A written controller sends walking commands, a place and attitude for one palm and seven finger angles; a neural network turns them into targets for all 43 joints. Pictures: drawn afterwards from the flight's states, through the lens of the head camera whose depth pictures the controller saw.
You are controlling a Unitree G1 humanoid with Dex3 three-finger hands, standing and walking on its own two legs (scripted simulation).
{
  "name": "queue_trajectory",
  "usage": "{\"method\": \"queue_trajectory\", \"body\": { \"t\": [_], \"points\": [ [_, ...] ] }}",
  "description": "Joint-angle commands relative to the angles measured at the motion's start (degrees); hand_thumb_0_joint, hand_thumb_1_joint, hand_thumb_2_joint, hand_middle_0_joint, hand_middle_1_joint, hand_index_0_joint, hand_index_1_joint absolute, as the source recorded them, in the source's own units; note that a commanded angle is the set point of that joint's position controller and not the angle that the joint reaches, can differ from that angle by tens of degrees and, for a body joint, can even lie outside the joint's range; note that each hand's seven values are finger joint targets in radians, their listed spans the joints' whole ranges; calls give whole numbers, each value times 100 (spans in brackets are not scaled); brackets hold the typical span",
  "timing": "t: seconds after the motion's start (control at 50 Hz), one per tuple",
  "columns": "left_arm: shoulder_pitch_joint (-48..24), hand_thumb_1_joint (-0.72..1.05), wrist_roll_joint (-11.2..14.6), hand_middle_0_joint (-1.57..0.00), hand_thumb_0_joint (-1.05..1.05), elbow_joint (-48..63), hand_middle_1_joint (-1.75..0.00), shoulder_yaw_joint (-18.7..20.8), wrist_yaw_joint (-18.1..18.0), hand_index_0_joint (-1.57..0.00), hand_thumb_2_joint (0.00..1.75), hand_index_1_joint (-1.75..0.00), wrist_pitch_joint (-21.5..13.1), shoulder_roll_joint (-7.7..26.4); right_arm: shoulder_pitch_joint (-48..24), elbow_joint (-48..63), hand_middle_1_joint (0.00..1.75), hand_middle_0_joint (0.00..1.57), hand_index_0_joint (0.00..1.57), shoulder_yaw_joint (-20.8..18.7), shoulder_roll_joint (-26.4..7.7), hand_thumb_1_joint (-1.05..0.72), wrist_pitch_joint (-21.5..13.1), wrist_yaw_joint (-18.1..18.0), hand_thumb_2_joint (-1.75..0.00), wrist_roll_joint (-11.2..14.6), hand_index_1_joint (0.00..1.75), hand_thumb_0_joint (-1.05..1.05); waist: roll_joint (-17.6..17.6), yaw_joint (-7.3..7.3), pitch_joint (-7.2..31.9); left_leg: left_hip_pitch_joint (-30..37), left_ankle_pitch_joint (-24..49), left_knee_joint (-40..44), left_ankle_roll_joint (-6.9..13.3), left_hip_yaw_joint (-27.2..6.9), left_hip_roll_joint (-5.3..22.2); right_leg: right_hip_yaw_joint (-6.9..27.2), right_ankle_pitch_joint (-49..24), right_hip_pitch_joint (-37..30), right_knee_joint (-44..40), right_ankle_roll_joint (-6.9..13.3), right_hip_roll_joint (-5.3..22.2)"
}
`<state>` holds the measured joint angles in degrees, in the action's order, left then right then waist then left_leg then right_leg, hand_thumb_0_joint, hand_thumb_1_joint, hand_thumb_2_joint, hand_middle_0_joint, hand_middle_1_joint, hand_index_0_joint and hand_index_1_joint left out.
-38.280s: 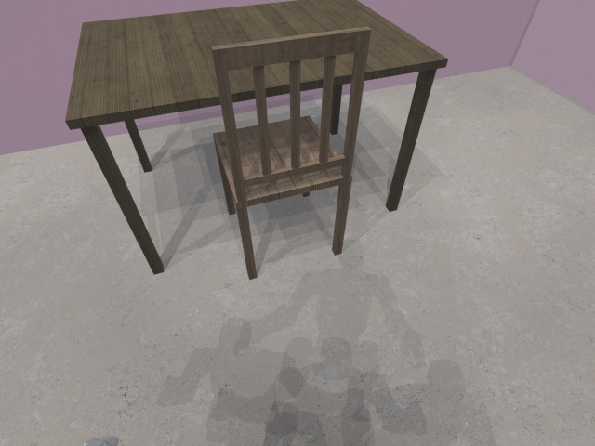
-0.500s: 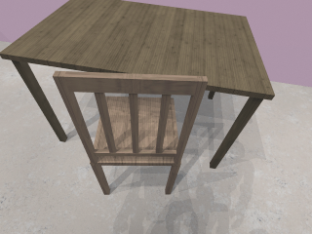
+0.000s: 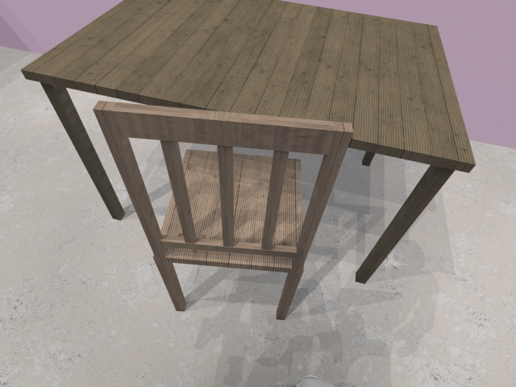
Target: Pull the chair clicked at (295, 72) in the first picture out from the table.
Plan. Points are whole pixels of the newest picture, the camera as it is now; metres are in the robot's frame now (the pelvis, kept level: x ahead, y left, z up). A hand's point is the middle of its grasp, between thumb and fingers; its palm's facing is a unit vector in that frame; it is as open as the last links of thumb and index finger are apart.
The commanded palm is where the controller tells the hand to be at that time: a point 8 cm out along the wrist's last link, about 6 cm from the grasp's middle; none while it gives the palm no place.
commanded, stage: come to a stop and stand still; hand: left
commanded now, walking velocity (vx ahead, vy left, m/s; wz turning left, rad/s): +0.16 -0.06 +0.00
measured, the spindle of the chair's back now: (227, 202) +0.47 +0.10 -0.06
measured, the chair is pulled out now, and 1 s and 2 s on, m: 0.12 0.12 0.12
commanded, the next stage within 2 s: look again from close up in 0.84 s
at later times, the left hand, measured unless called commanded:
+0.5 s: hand out of the picture -0.03 +0.15 -0.15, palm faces +0.02 -0.98 -0.21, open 7.4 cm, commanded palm none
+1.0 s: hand out of the picture +0.00 +0.15 -0.15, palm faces +0.02 -0.98 -0.21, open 7.4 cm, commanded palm none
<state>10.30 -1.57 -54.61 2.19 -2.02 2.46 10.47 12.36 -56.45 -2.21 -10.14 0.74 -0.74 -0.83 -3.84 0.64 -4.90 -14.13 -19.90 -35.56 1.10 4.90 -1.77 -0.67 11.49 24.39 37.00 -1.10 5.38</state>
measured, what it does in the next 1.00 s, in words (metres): steps on the spot: right foot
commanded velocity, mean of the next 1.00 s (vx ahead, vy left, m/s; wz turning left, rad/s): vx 0.01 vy -0.02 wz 0.00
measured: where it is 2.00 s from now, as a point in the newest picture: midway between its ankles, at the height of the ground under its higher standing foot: outside the picture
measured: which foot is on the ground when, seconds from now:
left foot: down 0.00-1.00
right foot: down 0.00-0.00, up 0.02-0.28, down 0.30-1.00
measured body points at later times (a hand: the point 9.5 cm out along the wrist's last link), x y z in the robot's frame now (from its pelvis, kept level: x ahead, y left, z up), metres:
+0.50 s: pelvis -0.01 -0.01 +0.02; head +0.01 -0.03 +0.46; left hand -0.03 +0.21 -0.13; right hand -0.02 -0.23 -0.15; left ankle +0.00 +0.09 -0.72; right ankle -0.04 -0.10 -0.72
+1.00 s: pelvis -0.01 -0.02 +0.02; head -0.01 -0.03 +0.47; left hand +0.00 +0.20 -0.13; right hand +0.02 -0.25 -0.14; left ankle +0.00 +0.09 -0.72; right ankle -0.04 -0.10 -0.72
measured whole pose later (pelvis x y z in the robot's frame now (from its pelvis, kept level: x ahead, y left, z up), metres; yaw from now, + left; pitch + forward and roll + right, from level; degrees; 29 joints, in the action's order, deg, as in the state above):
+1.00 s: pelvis -0.01 -0.02 +0.02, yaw +0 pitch -2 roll +0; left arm 16.7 -0.6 -61.4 -0.8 -2.5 -1.8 8.9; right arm 11.5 -64.1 -0.2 -9.9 -0.3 -0.6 -0.7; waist 0.0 0.2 -2.2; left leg -11.1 -12.7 -25.5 0.2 3.7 0.9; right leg -2.7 16.3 7.6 25.5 3.2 -2.2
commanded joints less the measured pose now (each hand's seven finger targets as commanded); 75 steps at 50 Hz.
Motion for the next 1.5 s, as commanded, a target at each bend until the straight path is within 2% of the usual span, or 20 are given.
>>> {"method": "queue_trajectory", "body": {
  "t": [0.0,0.02,0.04,0.08,0.12,0.16,0.2,0.22,0.26,0.28,0.3,0.32,0.36,0.4,0.44,0.54,0.58,0.7,1.08,1.48],
  "points": [
    [104,90,-12,-20,0,356,-30,146,-70,-20,90,-30,79,357,784,145,30,20,20,-74,-654,-90,-54,-50,-90,-132,30,0,2151,-218,-400,-1153,-1225,2889,867,-2662,1928,331,1526,315,1994,145,-445],
    [367,90,-31,-20,0,217,-30,196,-27,-20,90,-30,52,367,307,219,30,20,20,-17,-565,-90,-52,-61,-90,-131,30,0,1439,79,-392,-1396,-1364,2794,926,-2311,1718,454,1117,151,2601,189,-411],
    [687,90,-40,-20,0,62,-30,169,21,-20,90,-30,6,292,32,301,30,20,20,5,-559,-90,-92,-48,-90,-117,30,0,1119,237,-312,-1339,-1122,2669,873,-1935,1499,285,986,49,2836,173,-446],
    [922,90,-46,-20,0,-87,-30,104,64,-20,90,-30,-77,222,290,231,30,20,20,-6,-577,-90,-181,-58,-90,-96,30,0,1015,95,-41,-394,-391,2439,854,-1513,1322,47,977,268,2561,115,-422],
    [783,90,-20,-20,0,-84,-30,46,67,-20,90,-30,-142,156,631,53,30,20,20,20,-485,-90,-226,-98,-90,-86,30,0,840,-41,-124,102,365,2340,968,-1544,1451,-12,1174,323,1875,85,-358],
    [700,90,4,-20,0,-107,-30,-30,53,-20,90,-30,-184,48,983,-172,30,20,20,38,-448,-90,-253,-151,-90,-80,30,0,837,-189,91,811,1588,2109,1014,-1552,1545,-65,1380,180,957,50,-313],
    [725,90,72,-20,0,-209,-30,-84,16,-20,90,-30,-206,-20,1029,-316,30,20,20,81,-400,-90,-253,-191,-90,-64,30,0,1029,-190,87,796,2788,1860,1033,-1550,1639,50,1512,-382,-30,76,-277],
    [891,90,91,-20,0,-296,-30,-102,-4,-20,90,-30,-216,-31,1093,-369,30,20,20,94,-429,-90,-235,-190,-90,-49,30,0,892,-150,243,868,3218,1680,965,-1503,1553,30,1258,-728,-570,84,-322],
    [1424,90,105,-20,0,-591,-30,-148,-59,-20,90,-30,-303,14,1036,-462,30,20,20,115,-401,-90,-234,-182,-90,40,30,0,596,16,602,829,3045,1202,568,-1216,1224,91,-175,-1637,-1967,91,-232],
    [1423,90,97,-20,0,-674,-30,-167,-90,-20,90,-30,-349,157,1059,-478,30,20,20,135,-233,-90,-247,-162,-90,98,30,0,270,-79,490,422,2374,1169,277,-1003,960,480,-872,-1929,-1898,221,47],
    [1053,90,145,-20,0,-378,-30,-284,-51,-20,90,-30,-475,1063,491,-53,30,20,20,96,-660,-90,-274,-84,-90,-22,30,0,1160,-190,-271,237,2192,1373,184,-907,278,426,-831,-1066,-1416,437,-194],
    [1256,90,110,-20,0,-286,-30,-186,-88,-20,90,-30,-372,559,579,-66,30,20,20,-14,-460,-90,-335,-81,-90,-40,30,0,353,-90,97,92,1207,1309,106,-1011,807,393,385,-865,-1172,421,-157],
    [1269,90,71,-20,0,-235,-30,-198,-101,-20,90,-30,-431,323,592,-119,30,20,20,-56,-424,-90,-298,-70,-90,-12,30,0,-286,-109,416,142,1063,1056,101,-934,706,572,7,-1052,-1422,489,-69],
    [1170,90,91,-20,0,-189,-30,-163,-105,-20,90,-30,-463,417,592,-144,30,20,20,-21,-303,-90,-233,-55,-90,-13,30,0,-15,-181,445,239,856,916,67,-792,548,783,339,-933,-1653,530,64],
    [1132,90,84,-20,0,-196,-30,-142,-101,-20,90,-30,-479,385,556,-201,30,20,20,-30,-244,-90,-191,-46,-90,-22,30,0,372,-193,186,137,793,863,43,-751,513,850,599,-680,-1772,536,102],
    [1117,90,79,-20,0,-278,-30,-116,-124,-20,90,-30,-524,394,546,-329,30,20,20,13,-240,-90,-196,-39,-90,-3,30,0,44,-176,175,146,1126,828,23,-656,507,873,-237,-1022,-1778,482,177],
    [1089,90,77,-20,0,-304,-30,-98,-122,-20,90,-30,-515,414,494,-371,30,20,20,11,-275,-90,-187,-42,-90,-2,30,0,231,-162,51,131,1137,879,2,-632,523,844,-250,-970,-1770,461,176],
    [1064,90,66,-20,0,-376,-30,-117,-123,-20,90,-30,-518,471,300,-445,30,20,20,75,-315,-90,-167,-28,-90,13,30,0,231,-82,21,297,1249,1051,4,-598,575,751,-711,-1118,-1789,338,150],
    [1088,90,83,-20,0,-648,-30,-189,-98,-20,90,-30,-513,443,162,-701,30,20,20,132,-451,-90,-198,-35,-90,43,30,0,316,-55,263,655,1546,1376,55,-697,724,590,-884,-1297,-1725,266,103],
    [1286,90,75,-20,0,-854,-30,-220,-109,-20,90,-30,-429,279,462,-858,30,20,20,159,-374,-90,-203,-65,-90,64,30,0,400,-45,36,634,1361,1630,127,-773,756,507,-383,-1164,-1717,249,71]
  ]
}}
